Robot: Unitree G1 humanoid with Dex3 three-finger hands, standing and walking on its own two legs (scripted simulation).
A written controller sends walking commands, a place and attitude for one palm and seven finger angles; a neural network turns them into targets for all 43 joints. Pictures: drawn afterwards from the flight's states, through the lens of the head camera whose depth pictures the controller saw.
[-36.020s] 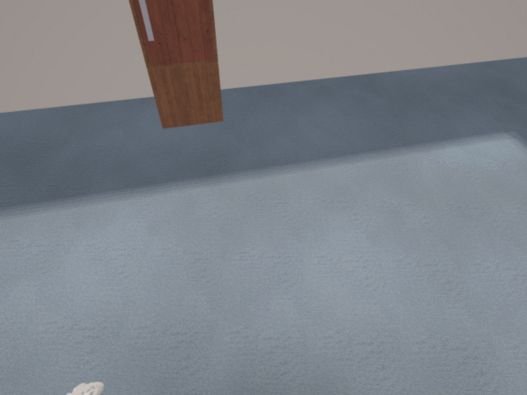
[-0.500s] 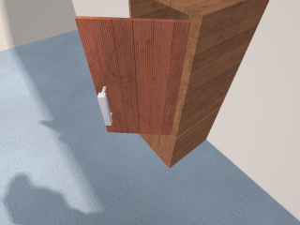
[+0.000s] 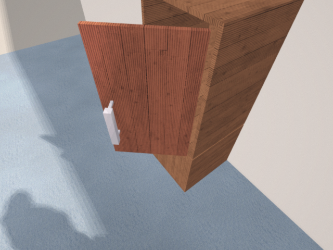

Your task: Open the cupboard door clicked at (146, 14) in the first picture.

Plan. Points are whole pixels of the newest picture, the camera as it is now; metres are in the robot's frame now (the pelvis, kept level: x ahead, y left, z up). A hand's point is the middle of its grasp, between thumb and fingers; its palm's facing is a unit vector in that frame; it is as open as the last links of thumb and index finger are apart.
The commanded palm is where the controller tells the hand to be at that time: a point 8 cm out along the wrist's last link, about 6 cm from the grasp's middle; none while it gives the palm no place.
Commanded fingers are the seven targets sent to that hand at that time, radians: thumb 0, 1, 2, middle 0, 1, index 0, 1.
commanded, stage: come to a stop and stand still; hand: left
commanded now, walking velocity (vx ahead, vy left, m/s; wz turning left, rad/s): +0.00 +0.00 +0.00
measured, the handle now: (113, 123) +0.56 +0.23 -0.10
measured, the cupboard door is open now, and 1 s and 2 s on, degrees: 49 49 49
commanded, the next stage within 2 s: look again from close up in 0.24 s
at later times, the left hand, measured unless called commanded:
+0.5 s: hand out of the picture +0.00 +0.20 -0.18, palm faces -0.02 -0.98 -0.21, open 7.4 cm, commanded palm none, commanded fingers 0.00 0.90 0.90 -0.20 -0.30 -0.20 -0.30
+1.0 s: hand out of the picture -0.03 +0.25 -0.18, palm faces -0.04 -0.97 -0.23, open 7.4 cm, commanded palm none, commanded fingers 0.00 0.90 0.90 -0.20 -0.30 -0.20 -0.30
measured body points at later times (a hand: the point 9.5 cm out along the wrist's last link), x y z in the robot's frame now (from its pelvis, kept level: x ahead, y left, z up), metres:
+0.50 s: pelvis +0.00 +0.03 -0.01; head +0.02 +0.03 +0.44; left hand +0.01 +0.25 -0.17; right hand +0.03 -0.20 -0.16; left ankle +0.01 +0.15 -0.74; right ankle -0.09 -0.09 -0.73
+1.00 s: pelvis -0.04 +0.06 +0.00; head -0.02 +0.06 +0.45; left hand -0.03 +0.31 -0.16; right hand -0.01 -0.18 -0.15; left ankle +0.01 +0.15 -0.74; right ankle -0.09 -0.09 -0.74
